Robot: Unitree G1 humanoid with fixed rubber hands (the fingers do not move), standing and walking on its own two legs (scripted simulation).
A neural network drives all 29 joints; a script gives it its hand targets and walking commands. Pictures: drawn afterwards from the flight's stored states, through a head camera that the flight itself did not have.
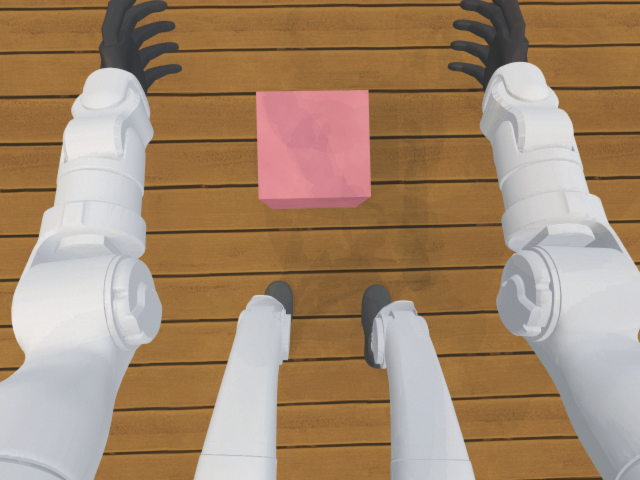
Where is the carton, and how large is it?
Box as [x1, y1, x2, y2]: [256, 90, 370, 208]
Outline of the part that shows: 367,90 256,92 259,199 272,208 347,207 356,206 370,196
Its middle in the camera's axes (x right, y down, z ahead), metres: -0.02 -0.18 +0.85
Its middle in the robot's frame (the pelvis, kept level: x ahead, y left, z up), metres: +0.52 +0.04 -0.52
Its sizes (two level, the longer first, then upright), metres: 0.210 0.200 0.250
